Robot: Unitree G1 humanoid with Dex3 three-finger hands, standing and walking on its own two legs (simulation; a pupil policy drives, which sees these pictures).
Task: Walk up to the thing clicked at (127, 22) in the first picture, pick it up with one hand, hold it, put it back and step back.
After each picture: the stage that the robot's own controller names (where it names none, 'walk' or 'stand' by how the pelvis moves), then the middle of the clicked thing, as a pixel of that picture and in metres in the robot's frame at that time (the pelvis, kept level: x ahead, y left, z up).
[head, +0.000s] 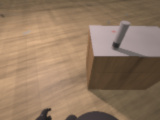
stand; (119, 37) +0.72 -0.20 +0.12
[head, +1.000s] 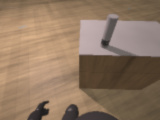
sink last; (107, 33) +0.65 -0.07 +0.15
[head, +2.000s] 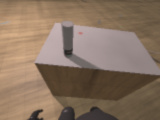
rise first; (67, 41) +0.49 +0.21 +0.15
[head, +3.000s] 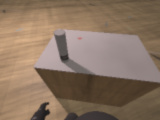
stand; (62, 48) +0.48 +0.25 +0.12
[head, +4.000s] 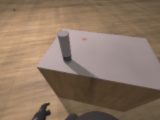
stand; (65, 49) +0.47 +0.22 +0.12
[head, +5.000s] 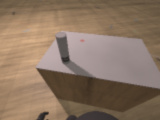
stand; (63, 50) +0.48 +0.24 +0.12
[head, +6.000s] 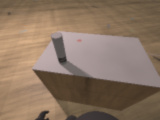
stand; (60, 50) +0.46 +0.27 +0.12
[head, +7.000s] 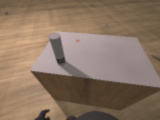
stand; (58, 51) +0.45 +0.27 +0.12
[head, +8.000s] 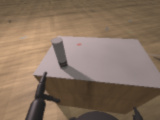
rise first; (60, 55) +0.43 +0.27 +0.12
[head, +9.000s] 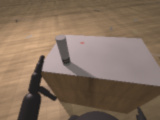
go down; (64, 52) +0.46 +0.27 +0.12
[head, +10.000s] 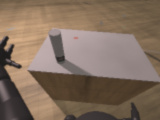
go down; (58, 49) +0.46 +0.25 +0.13
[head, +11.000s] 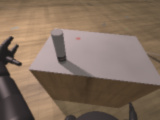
go down; (60, 49) +0.46 +0.24 +0.13
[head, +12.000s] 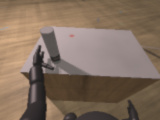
close in; (52, 48) +0.44 +0.27 +0.15
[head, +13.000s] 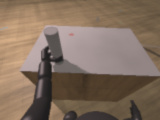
lift; (55, 48) +0.43 +0.24 +0.16
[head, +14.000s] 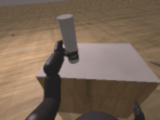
lift; (70, 42) +0.35 +0.14 +0.33
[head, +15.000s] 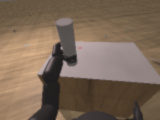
hold; (68, 46) +0.33 +0.15 +0.30
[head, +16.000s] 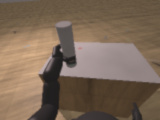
hold; (68, 48) +0.33 +0.16 +0.29
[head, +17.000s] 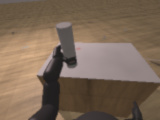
crouch; (68, 48) +0.34 +0.15 +0.29
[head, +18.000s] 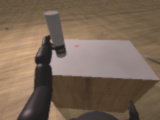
crouch; (57, 37) +0.41 +0.22 +0.31
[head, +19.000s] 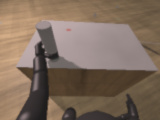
lower; (50, 45) +0.45 +0.25 +0.16
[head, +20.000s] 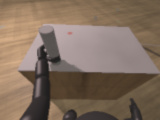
lower; (52, 48) +0.42 +0.25 +0.16
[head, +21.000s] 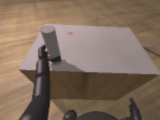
lower; (53, 48) +0.43 +0.25 +0.16
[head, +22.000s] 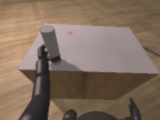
lower; (52, 48) +0.43 +0.25 +0.16
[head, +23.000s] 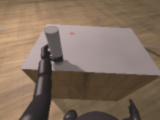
rest; (55, 48) +0.43 +0.24 +0.16
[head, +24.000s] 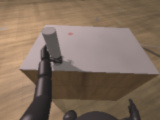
withdraw; (54, 49) +0.43 +0.24 +0.16
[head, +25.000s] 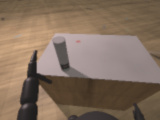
sink last; (62, 56) +0.40 +0.22 +0.14
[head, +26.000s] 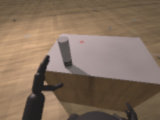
stand; (66, 54) +0.43 +0.24 +0.13
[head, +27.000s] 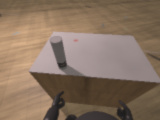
stand; (59, 55) +0.41 +0.25 +0.12
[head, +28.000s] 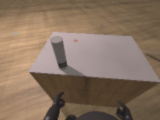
stand; (60, 55) +0.42 +0.24 +0.12
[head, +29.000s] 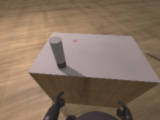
stand; (59, 55) +0.41 +0.25 +0.12
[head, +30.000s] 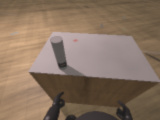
stand; (60, 55) +0.42 +0.24 +0.12
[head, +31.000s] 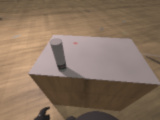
walk; (59, 57) +0.41 +0.24 +0.13
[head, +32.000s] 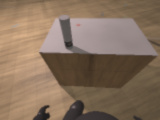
walk; (67, 34) +0.58 +0.24 +0.14
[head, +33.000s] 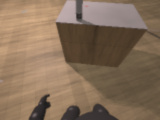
walk; (79, 7) +0.97 +0.21 +0.15
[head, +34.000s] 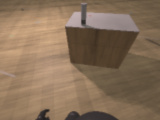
stand; (83, 15) +1.16 +0.21 +0.14
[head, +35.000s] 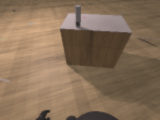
stand; (78, 17) +1.14 +0.24 +0.12
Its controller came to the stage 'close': yes
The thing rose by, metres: 0.21
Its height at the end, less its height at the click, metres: +0.00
